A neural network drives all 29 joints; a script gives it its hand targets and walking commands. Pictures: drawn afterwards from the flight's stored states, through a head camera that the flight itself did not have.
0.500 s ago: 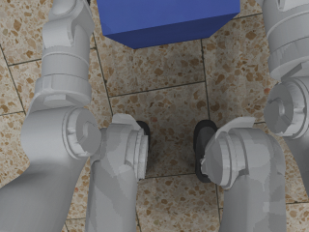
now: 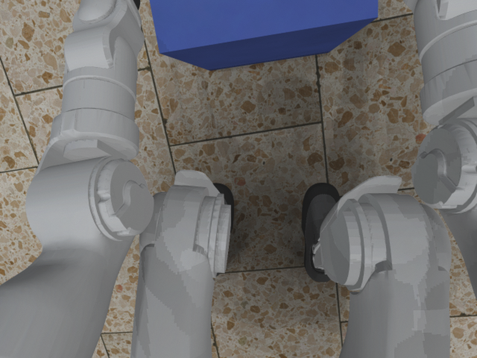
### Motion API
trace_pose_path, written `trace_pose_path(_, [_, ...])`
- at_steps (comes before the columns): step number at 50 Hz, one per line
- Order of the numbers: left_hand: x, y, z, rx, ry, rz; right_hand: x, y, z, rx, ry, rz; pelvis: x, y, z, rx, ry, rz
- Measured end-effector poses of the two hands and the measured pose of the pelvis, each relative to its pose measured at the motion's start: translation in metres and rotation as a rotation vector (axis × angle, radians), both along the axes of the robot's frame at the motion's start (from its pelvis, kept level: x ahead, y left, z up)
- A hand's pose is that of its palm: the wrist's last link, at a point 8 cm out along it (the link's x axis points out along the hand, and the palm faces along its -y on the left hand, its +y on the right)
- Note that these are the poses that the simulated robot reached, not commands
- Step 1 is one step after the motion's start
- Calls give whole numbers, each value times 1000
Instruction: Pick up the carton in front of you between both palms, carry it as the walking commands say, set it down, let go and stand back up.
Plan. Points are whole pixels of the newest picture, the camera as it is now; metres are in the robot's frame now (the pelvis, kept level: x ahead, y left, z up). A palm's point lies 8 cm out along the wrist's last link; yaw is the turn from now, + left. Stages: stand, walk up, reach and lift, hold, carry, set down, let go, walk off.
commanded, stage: set down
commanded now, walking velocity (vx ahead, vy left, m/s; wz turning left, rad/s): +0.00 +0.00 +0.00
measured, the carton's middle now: out of the picture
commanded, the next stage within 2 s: let go in 1.26 s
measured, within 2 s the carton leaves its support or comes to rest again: neither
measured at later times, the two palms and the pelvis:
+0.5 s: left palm out of the picture +0.56 +0.18 -0.07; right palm out of the picture +0.60 -0.19 -0.07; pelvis +0.00 +0.01 +0.05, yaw -1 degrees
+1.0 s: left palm out of the picture +0.56 +0.19 +0.08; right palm out of the picture +0.60 -0.20 +0.08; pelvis +0.02 +0.00 +0.18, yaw -1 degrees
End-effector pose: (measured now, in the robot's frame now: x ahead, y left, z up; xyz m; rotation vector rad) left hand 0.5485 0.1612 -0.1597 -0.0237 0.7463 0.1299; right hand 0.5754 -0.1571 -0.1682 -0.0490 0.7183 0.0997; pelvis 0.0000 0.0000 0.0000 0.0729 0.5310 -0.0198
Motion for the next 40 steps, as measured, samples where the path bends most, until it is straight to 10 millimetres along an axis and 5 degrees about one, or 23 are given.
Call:
trace_pose_path(6, [-6, 13, -17, 62, 29, 57, -4, -29, -16, -93, 25, -91, 6, 3, 2, -3, 22, -1])
trace_pose_path(13, [5, 29, -2, 72, -27, 74, 18, -41, 10, -107, -36, -122, 7, 7, 3, -16, 38, -8])
trace_pose_path(20, [11, 25, 48, 56, -101, 77, 26, -26, 57, -94, -88, -114, 4, 11, 20, -28, 72, 3])
trace_pose_path(30, [9, 20, 130, 63, -87, 90, 22, -36, 139, -98, -61, -123, 2, 10, 81, -22, 188, 4])
trace_pose_path(40, [12, 24, 184, 78, -102, 99, 26, -41, 190, -96, -74, -109, 6, 5, 129, -12, 266, -4])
